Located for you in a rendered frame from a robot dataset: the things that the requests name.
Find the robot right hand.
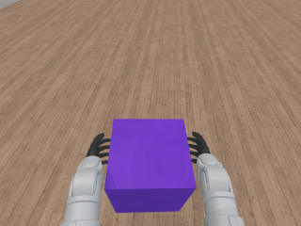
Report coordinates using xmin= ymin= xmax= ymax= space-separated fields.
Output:
xmin=187 ymin=131 xmax=211 ymax=164

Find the robot left hand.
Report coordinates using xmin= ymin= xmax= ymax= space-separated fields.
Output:
xmin=87 ymin=133 xmax=111 ymax=165

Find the robot right forearm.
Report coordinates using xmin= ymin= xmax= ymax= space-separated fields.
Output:
xmin=197 ymin=153 xmax=245 ymax=226

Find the carton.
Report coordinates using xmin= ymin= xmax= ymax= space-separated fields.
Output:
xmin=104 ymin=119 xmax=197 ymax=213

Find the robot left forearm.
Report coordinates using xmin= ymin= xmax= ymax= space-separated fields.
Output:
xmin=59 ymin=155 xmax=103 ymax=226

